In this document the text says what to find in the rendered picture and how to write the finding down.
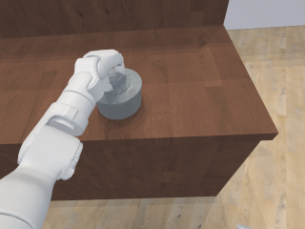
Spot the pot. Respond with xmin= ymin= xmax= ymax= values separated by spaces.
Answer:
xmin=96 ymin=92 xmax=142 ymax=120

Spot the left robot forearm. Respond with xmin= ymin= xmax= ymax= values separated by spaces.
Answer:
xmin=17 ymin=53 xmax=110 ymax=164

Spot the robot left upper arm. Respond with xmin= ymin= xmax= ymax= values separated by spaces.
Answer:
xmin=0 ymin=124 xmax=83 ymax=229

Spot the table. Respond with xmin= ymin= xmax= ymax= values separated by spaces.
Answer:
xmin=0 ymin=0 xmax=279 ymax=201

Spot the robot left hand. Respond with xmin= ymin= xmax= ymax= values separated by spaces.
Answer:
xmin=83 ymin=49 xmax=125 ymax=92

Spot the lid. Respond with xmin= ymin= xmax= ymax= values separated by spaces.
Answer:
xmin=96 ymin=68 xmax=142 ymax=107

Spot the knob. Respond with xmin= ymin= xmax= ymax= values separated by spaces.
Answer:
xmin=108 ymin=70 xmax=126 ymax=89

